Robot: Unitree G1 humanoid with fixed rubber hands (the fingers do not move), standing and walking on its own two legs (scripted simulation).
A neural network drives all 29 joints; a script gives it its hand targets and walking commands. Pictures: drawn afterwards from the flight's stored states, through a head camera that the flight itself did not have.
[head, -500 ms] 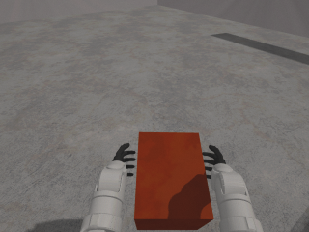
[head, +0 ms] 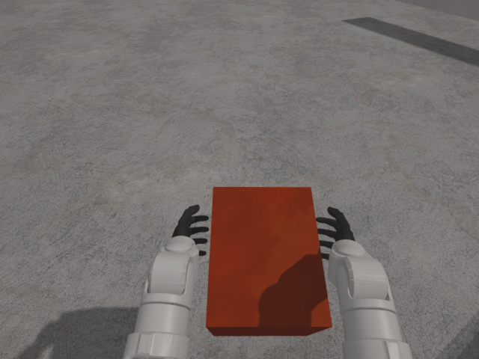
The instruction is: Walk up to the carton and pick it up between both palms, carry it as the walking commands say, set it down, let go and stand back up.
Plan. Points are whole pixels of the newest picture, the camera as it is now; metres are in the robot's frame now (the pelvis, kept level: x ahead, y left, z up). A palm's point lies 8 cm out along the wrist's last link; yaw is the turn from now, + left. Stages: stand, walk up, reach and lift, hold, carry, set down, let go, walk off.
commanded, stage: carry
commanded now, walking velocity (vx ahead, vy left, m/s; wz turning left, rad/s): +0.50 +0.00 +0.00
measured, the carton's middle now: (261, 263) +0.32 -0.01 -0.03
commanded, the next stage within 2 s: none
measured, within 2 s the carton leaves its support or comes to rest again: neither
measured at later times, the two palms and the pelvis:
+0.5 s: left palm (177, 158) +0.48 +0.16 +0.09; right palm (305, 150) +0.50 -0.10 +0.10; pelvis +0.22 +0.02 +0.00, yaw +6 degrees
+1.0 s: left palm (186, 88) +0.82 +0.20 +0.07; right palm (274, 80) +0.86 -0.06 +0.08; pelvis +0.57 +0.03 +0.00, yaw +9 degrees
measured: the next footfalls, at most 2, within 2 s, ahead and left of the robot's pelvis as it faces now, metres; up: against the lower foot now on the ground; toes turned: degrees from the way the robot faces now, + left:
right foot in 0.36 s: +0.21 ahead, -0.10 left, +0.00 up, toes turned -5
left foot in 0.58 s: +0.30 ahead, +0.13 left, +0.00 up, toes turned +12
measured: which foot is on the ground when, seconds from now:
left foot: down 0.00-0.38, up 0.40-0.56, down 0.58-0.90, up 0.92-1.00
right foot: down 0.00-0.12, up 0.14-0.34, down 0.36-0.64, up 0.66-0.84, down 0.86-1.00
